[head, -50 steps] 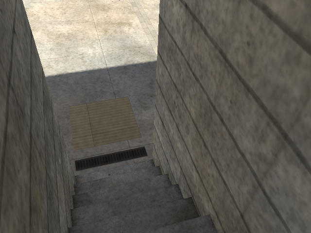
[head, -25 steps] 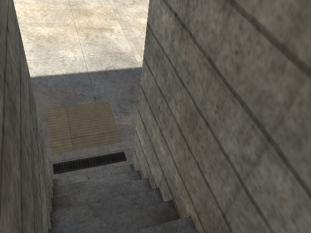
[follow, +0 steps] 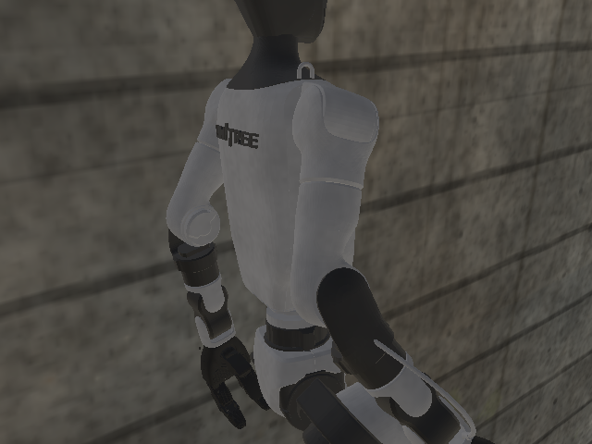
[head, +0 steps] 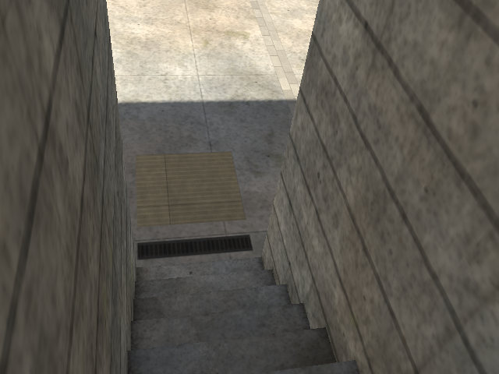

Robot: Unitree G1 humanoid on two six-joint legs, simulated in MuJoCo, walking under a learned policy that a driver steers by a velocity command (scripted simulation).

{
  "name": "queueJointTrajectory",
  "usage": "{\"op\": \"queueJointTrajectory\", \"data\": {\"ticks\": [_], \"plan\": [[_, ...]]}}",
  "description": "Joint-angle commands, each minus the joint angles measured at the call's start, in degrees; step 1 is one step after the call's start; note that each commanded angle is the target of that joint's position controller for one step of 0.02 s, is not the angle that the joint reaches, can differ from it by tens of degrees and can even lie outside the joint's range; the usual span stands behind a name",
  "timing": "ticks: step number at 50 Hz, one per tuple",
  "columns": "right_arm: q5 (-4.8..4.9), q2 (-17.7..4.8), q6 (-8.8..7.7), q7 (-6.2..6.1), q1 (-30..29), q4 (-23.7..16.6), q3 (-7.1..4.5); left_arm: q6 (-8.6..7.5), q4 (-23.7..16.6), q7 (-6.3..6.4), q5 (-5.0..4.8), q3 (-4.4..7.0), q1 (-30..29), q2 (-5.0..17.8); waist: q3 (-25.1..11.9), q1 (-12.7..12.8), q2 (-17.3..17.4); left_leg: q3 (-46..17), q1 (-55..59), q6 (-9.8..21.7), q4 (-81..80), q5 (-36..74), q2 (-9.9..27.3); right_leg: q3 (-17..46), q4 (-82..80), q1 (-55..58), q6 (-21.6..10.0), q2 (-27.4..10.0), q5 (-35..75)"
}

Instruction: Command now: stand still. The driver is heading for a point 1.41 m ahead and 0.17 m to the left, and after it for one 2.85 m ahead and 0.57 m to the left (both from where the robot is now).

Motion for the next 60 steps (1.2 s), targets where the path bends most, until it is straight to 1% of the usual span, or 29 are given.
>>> {"op": "queueJointTrajectory", "data": {"ticks": [1, 2, 3, 4, 5, 7, 8, 11, 16, 17, 18, 19, 20, 22, 24, 31, 38, 45, 46, 47, 48, 49, 51, 52, 53, 54, 57, 58, 60], "plan": [[-2.63, -8.9, 1.55, -0.38, 21.6, 6.0, -0.45, 1.59, -1.4, -1.63, 0.58, 1.15, -7.3, 12.1, 8.3, -8.5, 1.7, 1.7, 18.8, 1.2, -12.1, -5.5, 2.9, 0.0, 3.3, -19.4, -5.9, 4.5, -2.3], [-4.17, -11.3, 0.62, -0.02, 22.7, 7.2, -0.72, 2.13, 0.9, -2.23, 1.34, 1.51, -3.3, 11.4, 7.3, -4.9, 4.4, 0.0, 22.8, -0.1, -5.5, 8.0, 6.4, -0.3, 15.0, -23.7, -5.9, 5.8, -3.7], [-15.88, -19.1, -2.46, 7.79, 23.4, 8.7, -2.54, -2.17, -13.7, -5.51, 6.67, 0.38, -3.3, 9.6, 3.0, -2.1, 13.7, -14.9, 38.5, 18.3, 3.7, 19.1, 15.1, 0.5, 39.3, -47.6, 0.9, -0.5, 8.3], [-14.02, -17.8, -3.8, 8.85, 13.3, 7.5, -2.72, -1.92, -15.2, -5.67, 4.84, 1.2, -7.7, 13.1, -3.3, -4.0, 7.1, -26.6, 33.5, 28.7, -1.7, -3.3, 18.3, 3.0, 49.5, -48.6, 3.0, -6.4, 10.6], [-12.53, -10.1, -4.95, 9.13, 1.7, 3.2, 0.41, -2.77, -14.6, -6.05, 3.63, -1.09, -8.0, 9.5, -1.9, -1.6, -1.6, -20.6, 19.8, 26.5, -4.0, -24.9, 12.0, 5.4, 49.7, -43.5, 3.6, -11.0, 17.7], [-9.22, -3.8, -6.97, 8.11, -3.1, 5.7, 3.24, -0.9, -10.8, -6.78, 0.95, -4.06, -0.3, 2.9, 2.9, 2.9, -0.5, -10.5, -6.8, 25.2, -8.5, -17.3, 8.5, 1.7, 49.6, -28.6, 5.2, -15.6, 26.2], [-0.01, -8.4, -5.71, 0.91, -1.3, 4.8, 0.96, 2.13, -5.4, -1.23, 4.84, 0.38, -4.9, 7.7, -1.1, 2.5, 5.2, -9.2, -13.2, 22.9, -8.8, -26.9, 15.5, 6.6, 40.8, -10.0, 4.8, -10.4, 19.1], [-1.74, -9.2, -3.48, -0.21, 2.3, 4.8, 1.43, 5.75, -2.7, 0.85, 5.11, 0.38, -6.9, 8.7, 3.2, -1.3, 6.4, 1.3, -13.9, 21.4, -7.6, -17.9, 9.7, -1.9, 36.5, -7.3, 3.1, -8.5, 12.2], [-2.84, -9.8, -3.08, 1.52, 1.4, 7.2, -2.05, 3.33, -5.4, 3.63, 5.37, -3.42, -3.2, 9.0, 4.9, 0.5, 11.9, 6.8, -6.3, 20.0, 4.5, 13.0, 4.4, -5.0, -6.1, 0.9, -2.9, -9.3, 3.8], [-3.17, -7.2, -1.84, 1.34, 2.4, 7.1, -2.39, 2.43, -4.5, 2.91, 3.96, -4.02, -0.7, 12.7, 9.1, 1.7, -8.5, 6.3, -9.8, 18.5, 23.6, 0.0, -1.1, 10.1, -25.1, -3.1, -4.1, -11.0, 30.5], [-5.67, -4.3, -1.22, 1.0, -10.1, 2.1, -2.16, 1.95, -2.2, 3.95, 2.75, -2.99, 6.4, 17.7, 13.2, 9.7, -24.1, -1.3, -31.5, 16.3, 24.1, -49.1, -11.9, 33.8, -38.6, 1.5, -6.0, -17.2, 55.4], [-6.04, -1.9, -2.73, 0.57, -14.8, 1.0, -1.86, 0.62, -0.4, 4.88, 3.19, -2.69, 7.8, 16.6, 18.6, 10.9, -21.0, -15.0, -39.7, 15.5, 25.8, -44.4, -14.9, 38.5, -44.4, 2.6, -6.4, -17.3, 56.0], [-5.49, 1.9, -3.29, -0.07, -7.5, 4.3, -1.26, 0.13, 0.4, 5.87, 4.52, -2.86, 2.4, 16.3, 13.1, 4.8, -23.6, -21.0, -37.0, 16.0, 24.3, -32.4, -15.0, 36.3, -39.2, 2.7, -8.2, -19.2, 48.3], [-5.98, 3.0, -2.6, -1.47, -1.0, 8.4, -1.17, -0.46, 1.7, 5.34, 5.56, -3.2, -7.7, 13.8, -0.9, -4.2, -15.9, -17.6, -17.9, 15.3, 32.4, -2.1, -14.6, 27.7, -27.6, -5.4, -9.8, -21.9, 37.6], [-7.32, 1.9, -0.45, -1.67, -7.9, 7.6, -2.07, 0.31, 2.8, 5.09, 5.46, -2.32, -8.6, 13.1, -2.9, -5.3, -8.1, -10.5, -18.7, 14.6, 42.9, -4.1, -19.8, 21.7, -26.1, -4.1, -8.5, -19.6, 29.1], [-7.8, 2.9, -1.75, 0.58, -20.0, 4.1, -1.25, -1.19, 11.2, 6.02, 7.02, 0.72, 3.0, 13.2, 3.1, 0.5, -4.9, -12.2, -34.8, 13.8, 39.0, -2.6, -23.1, 17.6, -29.9, 11.5, -4.5, -15.3, 39.0], [-8.05, 4.6, -0.82, 1.34, -23.8, 4.5, -0.39, -1.47, 12.2, 6.49, 5.0, 1.03, 1.7, 8.8, 8.1, 1.6, -4.6, -6.1, -19.0, 14.8, 27.6, 7.8, -21.6, 13.6, -30.7, 2.3, -3.9, -12.5, 35.0], [-4.87, 4.8, -1.38, 1.3, -23.1, 7.7, 0.8, -2.16, 13.8, 5.86, 7.44, 3.46, 3.3, 11.3, 5.8, 3.1, -3.6, -5.0, -15.5, 16.8, 6.5, 1.7, -14.1, 11.9, -19.8, 13.8, -7.2, -14.4, 37.8], [-8.5, 0.8, -0.63, 6.23, 3.0, 12.6, -1.7, -2.89, 17.8, -3.42, 17.9, -0.17, 6.0, 11.2, 9.5, -9.9, 2.5, -2.0, 5.3, 18.1, 14.2, 1.7, -9.7, 8.7, -5.3, -5.5, -6.3, -16.1, 41.9], [-8.03, -1.6, -0.41, 8.05, 21.5, 19.0, -3.91, -4.16, 15.7, -7.72, 18.1, 1.01, -2.1, 15.1, 3.5, -18.0, 3.7, -2.3, 32.4, 21.0, 22.6, -6.7, -11.8, 6.8, 13.7, -29.3, -5.8, -13.6, 46.7], [-6.9, -3.4, 0.3, 7.99, 27.2, 20.8, -5.44, -3.74, 12.7, -8.63, 13.43, 3.2, -12.6, 19.7, 1.3, -24.5, 16.5, -4.4, 31.8, 26.4, -2.1, -9.7, -9.9, -1.4, 36.1, -30.8, -3.2, -6.7, 25.8], [-8.61, -0.1, 0.21, 7.69, 21.1, 18.1, -4.32, -3.03, 13.1, -9.65, 13.61, 3.31, -11.1, 19.6, 2.2, -19.2, 6.1, -9.3, 33.5, 27.8, 1.2, -15.2, -9.3, -0.4, 41.6, -37.5, -4.0, -7.5, 19.2], [-8.16, -2.4, -3.52, 8.52, 12.7, 17.6, -3.63, -5.03, 7.7, -9.28, 10.14, 1.21, -5.2, 11.5, -5.5, -7.5, 2.3, -25.8, 36.2, 38.2, 11.5, 1.1, 0.2, 6.3, 46.0, -51.9, -1.0, -6.2, 21.6], [-8.82, -2.1, -5.26, 8.7, 3.7, 16.4, -3.61, -6.04, 3.8, -7.14, 8.33, -0.11, -5.5, 10.7, 3.0, -5.7, 5.8, -49.1, 21.8, 41.3, 5.6, -29.6, 8.7, 13.5, 41.5, -61.1, 0.4, -9.3, 31.1], [-8.88, 5.3, -7.85, 7.8, -3.0, 14.7, -1.24, -6.24, 3.5, -4.37, 10.5, -1.04, -11.4, 9.9, 7.4, -4.3, -9.6, -36.1, 17.9, 36.4, 5.9, -25.8, 4.0, 13.2, 23.4, -68.3, 0.6, -14.7, 48.5], [-9.39, 6.8, -9.42, 6.72, -2.9, 15.3, -0.76, -5.28, 2.9, -3.46, 10.13, -0.68, -15.4, 10.9, 6.6, -4.3, -14.7, -36.0, 4.1, 37.9, 7.6, -23.7, 0.6, 10.9, 17.3, -60.7, 2.0, -18.4, 52.5], [-7.64, 6.1, -10.63, 4.1, -13.9, 11.6, 1.44, -2.52, 0.8, -5.43, 9.52, -2.39, -16.0, 6.7, 1.5, 3.5, -5.5, -13.1, -55.3, 30.2, 17.0, -30.3, -17.5, 0.5, -4.0, 5.4, 4.3, -20.5, 77.9], [-7.16, 3.1, -11.14, 3.39, -10.9, 11.8, 1.51, -2.68, 0.7, -6.15, 8.96, -2.4, -15.9, 7.7, 0.4, 1.5, -3.7, -15.8, -52.2, 28.7, 22.8, -31.3, -17.2, 4.8, -3.8, 3.7, 5.2, -21.4, 80.7], [-5.04, 0.0, -10.54, 1.55, 7.3, 14.5, 1.74, -2.91, 0.1, -6.28, 12.41, -1.86, -21.2, 11.5, -0.3, -8.2, -4.5, -20.5, -20.6, 29.1, 33.7, -33.9, -13.4, 3.9, -19.7, -17.4, 4.3, -18.6, 75.5]]}}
